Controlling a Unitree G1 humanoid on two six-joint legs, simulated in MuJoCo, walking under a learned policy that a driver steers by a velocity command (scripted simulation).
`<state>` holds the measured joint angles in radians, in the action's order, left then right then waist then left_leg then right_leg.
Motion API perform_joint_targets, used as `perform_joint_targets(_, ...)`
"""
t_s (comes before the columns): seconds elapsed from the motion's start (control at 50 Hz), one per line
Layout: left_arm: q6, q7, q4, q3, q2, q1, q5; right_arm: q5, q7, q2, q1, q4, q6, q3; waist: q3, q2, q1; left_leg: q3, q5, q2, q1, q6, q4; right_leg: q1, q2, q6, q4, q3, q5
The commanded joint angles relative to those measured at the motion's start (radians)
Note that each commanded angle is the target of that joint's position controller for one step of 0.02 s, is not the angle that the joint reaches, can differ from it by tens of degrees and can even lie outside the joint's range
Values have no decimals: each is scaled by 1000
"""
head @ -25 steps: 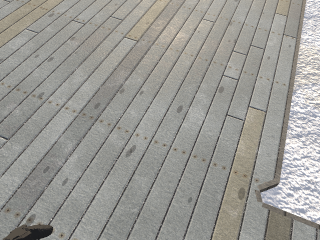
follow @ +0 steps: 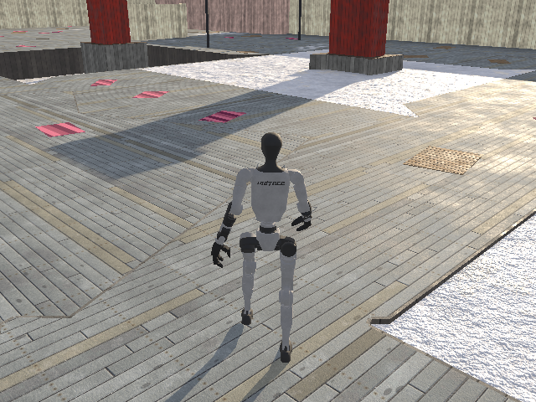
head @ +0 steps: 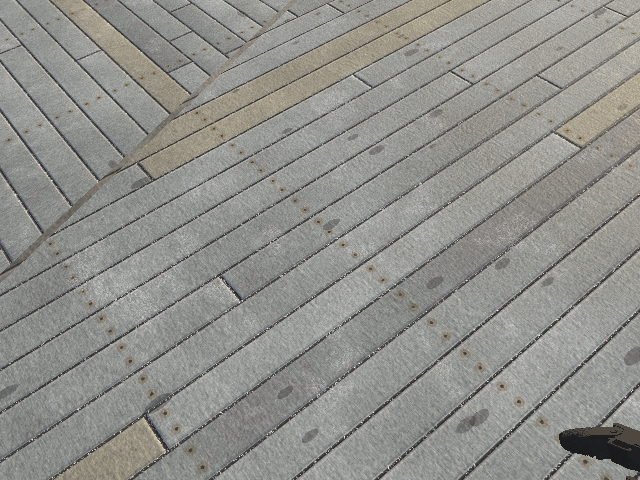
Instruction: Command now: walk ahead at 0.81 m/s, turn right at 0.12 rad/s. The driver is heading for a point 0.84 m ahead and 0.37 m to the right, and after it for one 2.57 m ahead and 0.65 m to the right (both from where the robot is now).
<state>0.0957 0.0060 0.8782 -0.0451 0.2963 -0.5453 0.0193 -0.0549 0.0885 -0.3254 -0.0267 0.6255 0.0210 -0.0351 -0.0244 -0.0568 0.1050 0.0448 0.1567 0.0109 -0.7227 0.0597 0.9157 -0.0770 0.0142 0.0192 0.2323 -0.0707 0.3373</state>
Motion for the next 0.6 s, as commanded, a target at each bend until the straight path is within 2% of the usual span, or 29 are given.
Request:
perform_joint_targets(0.02,19,7,-42,-10,127,77,-9,7,11,31,145,-114,39,38,183,164,-64,-158,-66,-43,224,4,-234,264,-185,131,-148,157,-826)
perform_joint_targets(0.04,18,8,-19,-18,166,71,-8,7,-3,14,98,-97,45,34,144,166,-96,-162,-59,-86,322,16,-261,216,-188,122,-60,138,-1125)
perform_joint_targets(0.06,19,3,-1,-25,195,60,-16,-2,-23,-19,-11,-60,49,22,67,184,-146,-146,-79,-118,458,27,-299,178,-183,100,69,139,-1284)
perform_joint_targets(0.08,17,-4,5,-28,212,82,-28,-8,-44,-57,-184,-1,54,5,-22,195,-240,-108,-197,-103,657,41,-392,197,-161,69,263,139,-1255)
perform_joint_targets(0.1,25,-10,-35,-27,226,143,-68,65,-78,-155,-313,-21,65,-49,-137,208,-364,84,-388,69,943,70,-400,383,-166,35,472,196,-1022)
perform_joint_targets(0.12,22,-12,-74,11,79,122,-10,51,-102,-245,-412,20,53,-55,-347,-72,-307,291,-819,337,1221,73,-247,551,-17,-17,835,127,106)
perform_joint_targets(0.14,18,-16,-61,4,92,-40,-56,4,-101,-213,-378,-20,45,-45,-568,-182,-245,539,-863,507,1309,241,-291,661,39,-37,1142,261,330)
perform_joint_targets(0.16,8,-21,-84,-24,168,45,-73,16,-100,-142,-300,-38,35,-37,-457,-72,-246,401,-869,435,1161,227,-350,708,-22,-54,1143,245,271)
perform_joint_targets(0.18,-5,-28,-108,-26,143,106,-84,31,-100,-95,-240,-27,40,-28,-274,-62,-209,268,-832,380,1040,198,-385,786,-57,-68,1103,191,215)
perform_joint_targets(0.2,-21,-38,-102,-24,106,120,-72,42,-96,-66,-198,-9,48,-24,-167,-4,-166,205,-777,335,898,171,-441,791,-88,-83,1087,161,158)
perform_joint_targets(0.22,-43,-47,-106,-30,97,136,-57,44,-93,-45,-160,1,57,-22,-88,8,-135,131,-747,287,752,149,-522,738,-101,-80,1073,131,91)
perform_joint_targets(0.24,-64,-45,-107,-24,38,58,-58,36,-90,-35,-124,0,64,-25,-89,-75,-78,76,-763,313,670,173,-553,676,-121,-92,1094,135,62)
perform_joint_targets(0.26,-84,-43,-110,-18,1,35,-60,41,-85,-7,-66,-2,67,-25,-59,-82,-49,28,-721,312,590,174,-590,654,-136,-102,1059,128,67)
perform_joint_targets(0.28,-97,-40,-125,-23,-2,63,-61,47,-85,9,-19,-1,69,-24,-14,-77,-35,-36,-654,299,513,158,-625,651,-145,-107,1003,119,57)
perform_joint_targets(0.3,-102,-41,-159,-28,8,124,-58,48,-92,-3,16,6,69,-30,18,-64,-29,-77,-602,286,471,145,-654,658,-149,-105,924,105,20)
perform_joint_targets(0.32,-102,-37,-187,-28,11,173,-46,52,-101,-20,34,14,69,-36,36,-57,-33,-120,-605,278,460,137,-662,658,-150,-100,823,90,-54)
perform_joint_targets(0.34,-102,-27,-195,-26,8,183,-37,54,-109,-43,52,17,64,-43,14,-49,-30,-174,-560,257,462,121,-660,602,-147,-86,717,79,-172)
perform_joint_targets(0.36,-101,-13,-196,-26,10,204,-32,57,-117,-53,41,24,61,-49,-2,-32,-47,-217,-554,235,483,107,-646,559,-127,-69,626,55,-280)
perform_joint_targets(0.4,-110,16,-210,-31,25,226,-30,74,-122,-82,34,40,53,-59,-23,-25,-53,-246,-520,246,541,100,-610,511,-111,-40,535,34,-358)
perform_joint_targets(0.46,-128,40,-247,-63,103,246,-33,104,-118,-118,39,50,37,-75,-17,-16,-35,-260,-586,275,593,68,-489,463,-68,22,483,-14,-266)
perform_joint_targets(0.48,-132,38,-252,-78,131,228,-34,114,-116,-127,39,50,29,-80,-25,-15,-18,-267,-637,273,604,48,-409,422,-37,49,462,-37,-223)
perform_joint_targets(0.5,-130,31,-242,-96,158,163,-35,121,-111,-123,43,50,20,-81,-49,13,23,-287,-641,249,589,18,-265,326,3,85,394,-57,-240)
perform_joint_targets(0.52,-124,13,-223,-121,207,68,-34,109,-104,-99,13,48,13,-76,-70,101,65,-278,-448,191,487,-30,-37,168,25,133,305,2,-377)
perform_joint_targets(0.54,-120,-4,-253,-130,299,149,-44,43,-93,1,-60,29,8,-49,-33,404,-57,-267,446,26,253,-100,263,79,-147,218,298,324,-943)
perform_joint_targets(0.56,-95,10,-333,-123,332,214,10,43,-87,-52,-147,7,9,-50,-262,404,-105,-20,579,-117,41,-134,526,-85,-337,454,158,842,-612)
perform_joint_targets(0.58,-77,28,-367,-115,287,256,-5,66,-83,-127,-78,8,18,-61,-283,205,-54,93,484,-72,9,-105,521,-75,-344,414,74,830,-406)
perform_joint_targets(0.6,-68,25,-365,-106,256,288,-28,71,-87,-121,-11,-11,23,-60,-182,141,-66,98,396,-53,-7,-86,457,10,-301,354,64,749,-293)
